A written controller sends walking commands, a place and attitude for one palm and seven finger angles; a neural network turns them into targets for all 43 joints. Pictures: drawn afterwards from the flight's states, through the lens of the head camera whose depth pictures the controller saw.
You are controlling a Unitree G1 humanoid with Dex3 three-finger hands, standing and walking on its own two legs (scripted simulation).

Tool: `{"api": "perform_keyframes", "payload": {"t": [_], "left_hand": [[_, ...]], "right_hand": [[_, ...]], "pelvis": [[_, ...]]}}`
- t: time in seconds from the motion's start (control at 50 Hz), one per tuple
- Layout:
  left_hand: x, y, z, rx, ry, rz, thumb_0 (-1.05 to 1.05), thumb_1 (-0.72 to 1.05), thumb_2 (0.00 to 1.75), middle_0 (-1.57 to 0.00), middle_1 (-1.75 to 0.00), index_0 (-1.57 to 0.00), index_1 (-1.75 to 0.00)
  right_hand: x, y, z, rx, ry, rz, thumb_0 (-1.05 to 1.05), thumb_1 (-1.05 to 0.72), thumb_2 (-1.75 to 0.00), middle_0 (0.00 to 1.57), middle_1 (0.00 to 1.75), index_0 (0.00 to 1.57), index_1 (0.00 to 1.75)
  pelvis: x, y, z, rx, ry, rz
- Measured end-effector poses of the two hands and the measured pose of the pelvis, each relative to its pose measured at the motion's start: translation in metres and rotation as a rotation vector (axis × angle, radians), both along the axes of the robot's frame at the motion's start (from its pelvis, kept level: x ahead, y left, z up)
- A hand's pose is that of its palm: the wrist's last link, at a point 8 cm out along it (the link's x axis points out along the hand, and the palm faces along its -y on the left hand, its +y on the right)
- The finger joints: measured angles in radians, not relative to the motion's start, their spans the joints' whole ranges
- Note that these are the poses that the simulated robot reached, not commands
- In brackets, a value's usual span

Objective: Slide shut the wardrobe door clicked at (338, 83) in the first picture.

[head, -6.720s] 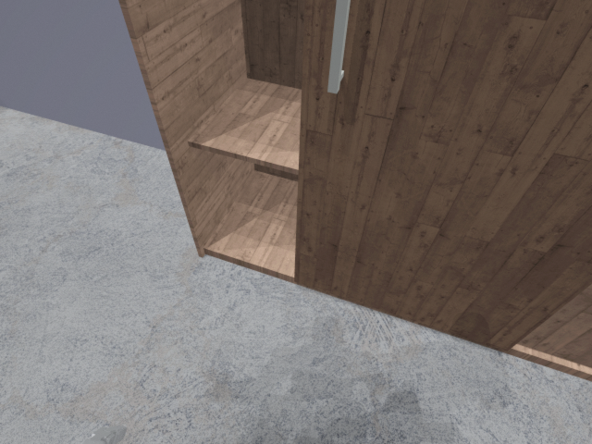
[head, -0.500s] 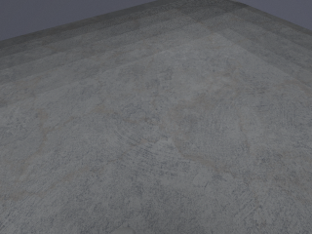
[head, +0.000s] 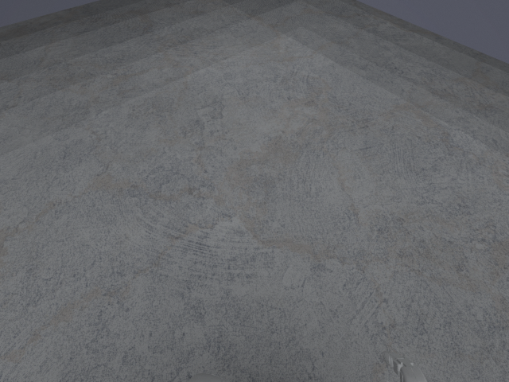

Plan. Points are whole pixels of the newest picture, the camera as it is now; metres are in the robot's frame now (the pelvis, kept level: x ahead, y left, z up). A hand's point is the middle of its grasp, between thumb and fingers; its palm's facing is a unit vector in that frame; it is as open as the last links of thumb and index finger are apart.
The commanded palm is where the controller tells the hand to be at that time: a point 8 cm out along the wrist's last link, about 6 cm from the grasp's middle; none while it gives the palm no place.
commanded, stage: turn to face it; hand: right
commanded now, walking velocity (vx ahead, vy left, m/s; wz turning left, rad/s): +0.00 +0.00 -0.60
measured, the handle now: out of the picture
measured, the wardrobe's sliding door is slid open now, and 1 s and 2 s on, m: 0.40 0.40 0.40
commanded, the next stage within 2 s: none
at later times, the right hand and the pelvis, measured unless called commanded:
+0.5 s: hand out of the picture -0.06 -0.14 -0.16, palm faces +0.37 +0.89 -0.28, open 7.4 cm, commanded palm none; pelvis -0.01 +0.05 +0.00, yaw -20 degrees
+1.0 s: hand out of the picture -0.04 -0.24 -0.16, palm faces +0.60 +0.76 -0.24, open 7.4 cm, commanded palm none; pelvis -0.01 +0.00 +0.00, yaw -36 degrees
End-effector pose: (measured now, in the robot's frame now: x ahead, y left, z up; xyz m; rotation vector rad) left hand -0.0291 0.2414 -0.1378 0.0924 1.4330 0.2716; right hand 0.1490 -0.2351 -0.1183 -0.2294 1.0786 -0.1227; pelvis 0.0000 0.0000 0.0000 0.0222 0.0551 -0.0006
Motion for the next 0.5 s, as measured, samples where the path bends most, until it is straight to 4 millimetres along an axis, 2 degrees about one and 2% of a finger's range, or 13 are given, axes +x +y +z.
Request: {"api": "perform_keyframes", "payload": {"t": [0.08,0.14,0.26,0.32,0.38,0.44,0.5], "left_hand": [[0.026,0.037,-0.012,0.0,-0.038,-0.061,0.01,0.9,0.9,-0.2,-0.3,-0.2,-0.3],[0.054,0.06,-0.012,0.011,-0.084,-0.112,0.01,0.9,0.9,-0.2,-0.3,-0.2,-0.3],[0.105,0.085,-0.005,0.015,-0.132,-0.245,0.01,0.91,0.9,-0.2,-0.3,-0.2,-0.3],[0.129,0.085,-0.004,0.015,-0.131,-0.313,0.01,0.91,0.9,-0.2,-0.3,-0.2,-0.29],[0.152,0.077,-0.005,0.011,-0.133,-0.381,0.01,0.91,0.9,-0.2,-0.3,-0.2,-0.29],[0.177,0.059,-0.005,0.002,-0.147,-0.452,0.01,0.91,0.9,-0.2,-0.3,-0.2,-0.29],[0.203,0.032,-0.004,-0.013,-0.175,-0.528,0.01,0.91,0.9,-0.2,-0.3,-0.19,-0.29]], "right_hand": [[-0.027,0.013,0.001,-0.028,-0.007,-0.059,0.0,-0.91,-0.9,0.2,0.3,0.2,0.3],[-0.058,0.021,0.004,-0.054,0.03,-0.101,0.0,-0.91,-0.89,0.2,0.3,0.2,0.3],[-0.11,0.033,0.012,-0.059,0.074,-0.227,0.01,-0.91,-0.89,0.2,0.3,0.2,0.3],[-0.135,0.04,0.011,-0.05,0.094,-0.285,0.01,-0.91,-0.89,0.2,0.3,0.2,0.3],[-0.164,0.046,0.006,-0.035,0.135,-0.344,0.0,-0.91,-0.89,0.2,0.3,0.2,0.3],[-0.195,0.051,0.001,-0.015,0.189,-0.405,0.0,-0.91,-0.89,0.2,0.3,0.2,0.3],[-0.227,0.053,-0.005,0.007,0.245,-0.468,0.0,-0.91,-0.89,0.2,0.3,0.2,0.3]], "pelvis": [[-0.003,0.024,-0.007,-0.027,-0.001,-0.038],[-0.006,0.038,-0.006,-0.034,-0.02,-0.076],[-0.003,0.055,0.002,-0.066,-0.045,-0.184],[-0.002,0.059,0.002,-0.076,-0.047,-0.23],[-0.003,0.059,0.001,-0.079,-0.044,-0.274],[-0.004,0.056,0.0,-0.077,-0.039,-0.314],[-0.005,0.05,-0.002,-0.07,-0.034,-0.355]]}}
